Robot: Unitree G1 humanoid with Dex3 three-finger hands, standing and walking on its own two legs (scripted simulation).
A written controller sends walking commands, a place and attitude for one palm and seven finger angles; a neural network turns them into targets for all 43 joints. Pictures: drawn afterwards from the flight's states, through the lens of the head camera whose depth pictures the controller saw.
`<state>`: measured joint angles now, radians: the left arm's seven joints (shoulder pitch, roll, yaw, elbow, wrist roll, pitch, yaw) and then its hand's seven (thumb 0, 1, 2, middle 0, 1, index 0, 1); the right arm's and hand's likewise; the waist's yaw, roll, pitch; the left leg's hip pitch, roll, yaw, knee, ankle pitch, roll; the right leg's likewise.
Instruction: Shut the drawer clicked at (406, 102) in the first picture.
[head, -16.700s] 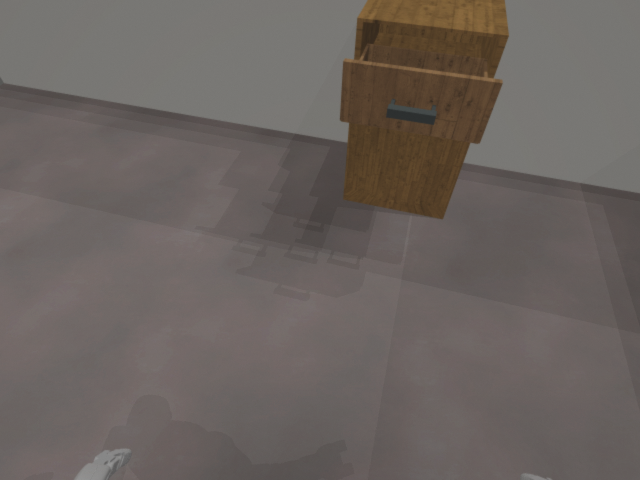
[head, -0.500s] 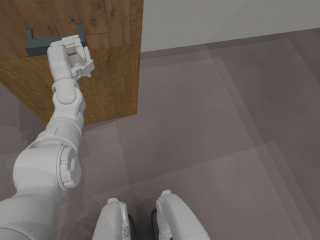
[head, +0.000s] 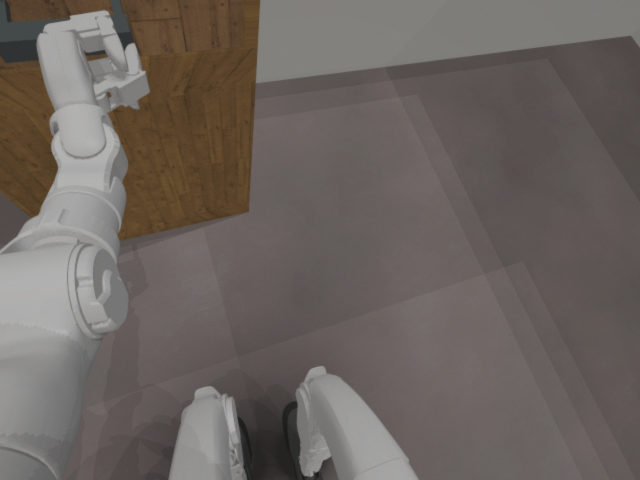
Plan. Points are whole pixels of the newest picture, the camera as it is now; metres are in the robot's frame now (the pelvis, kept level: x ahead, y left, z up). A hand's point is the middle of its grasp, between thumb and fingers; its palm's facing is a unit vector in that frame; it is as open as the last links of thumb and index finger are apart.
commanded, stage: push the drawer shut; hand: left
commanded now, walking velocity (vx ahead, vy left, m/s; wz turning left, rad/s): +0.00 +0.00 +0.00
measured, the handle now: (64, 21) +0.65 +0.19 +0.06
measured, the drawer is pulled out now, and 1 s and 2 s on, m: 0.00 0.00 0.00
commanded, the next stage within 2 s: pull the fist back off the drawer in 0.16 s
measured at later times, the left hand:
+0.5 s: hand (124, 67) +0.59 +0.13 +0.06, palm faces +0.15 -0.99 -0.04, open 3.7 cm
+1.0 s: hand (139, 74) +0.58 +0.11 +0.05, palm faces +0.16 -0.99 -0.01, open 3.3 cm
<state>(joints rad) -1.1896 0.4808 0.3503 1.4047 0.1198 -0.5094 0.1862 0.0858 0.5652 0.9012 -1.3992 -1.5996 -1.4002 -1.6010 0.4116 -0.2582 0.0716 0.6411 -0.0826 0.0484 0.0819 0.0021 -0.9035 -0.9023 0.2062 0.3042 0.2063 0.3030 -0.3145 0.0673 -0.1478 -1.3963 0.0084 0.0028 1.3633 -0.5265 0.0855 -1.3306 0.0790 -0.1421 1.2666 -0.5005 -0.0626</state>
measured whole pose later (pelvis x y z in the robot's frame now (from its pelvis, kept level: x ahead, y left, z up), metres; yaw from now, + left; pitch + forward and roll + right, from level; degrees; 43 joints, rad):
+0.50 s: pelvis -0.02 +0.01 -0.01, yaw -1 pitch +33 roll -8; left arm -1.28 0.53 0.31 1.44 0.12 -0.46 0.19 0.11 0.50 0.90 -1.40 -1.60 -1.40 -1.60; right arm 0.43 -0.26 0.09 0.66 -0.09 -0.02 0.08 0.00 -0.90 -0.90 0.21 0.30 0.21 0.30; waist -0.34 0.07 -0.14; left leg -1.46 0.00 0.00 1.38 -0.50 0.10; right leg -1.38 0.07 -0.15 1.27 -0.47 -0.05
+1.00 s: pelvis +0.01 +0.00 +0.01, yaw -1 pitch +31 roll -6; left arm -1.09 0.39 0.36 1.28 0.08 -0.48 0.20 0.05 0.70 0.86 -1.40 -1.60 -1.40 -1.60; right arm 0.41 -0.25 0.06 0.62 -0.08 0.05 0.11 0.00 -0.90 -0.90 0.21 0.30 0.21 0.30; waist -0.28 0.07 -0.15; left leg -1.35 0.01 0.02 1.34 -0.54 0.09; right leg -1.29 0.09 -0.12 1.24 -0.51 -0.05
